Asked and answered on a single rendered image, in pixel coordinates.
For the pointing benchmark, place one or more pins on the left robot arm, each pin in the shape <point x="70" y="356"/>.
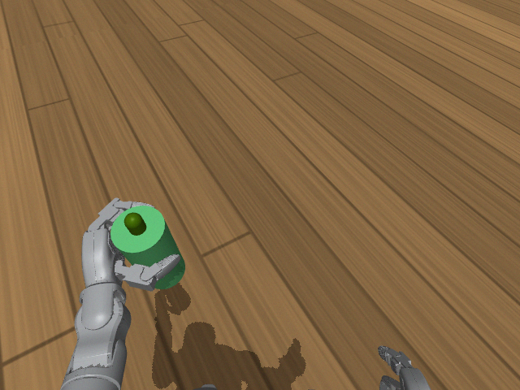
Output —
<point x="101" y="324"/>

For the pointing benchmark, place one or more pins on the bottle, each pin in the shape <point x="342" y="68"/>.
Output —
<point x="143" y="237"/>

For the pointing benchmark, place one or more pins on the left robot hand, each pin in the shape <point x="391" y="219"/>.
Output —
<point x="103" y="262"/>

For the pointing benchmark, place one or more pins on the right robot hand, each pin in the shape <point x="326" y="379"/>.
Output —
<point x="410" y="378"/>

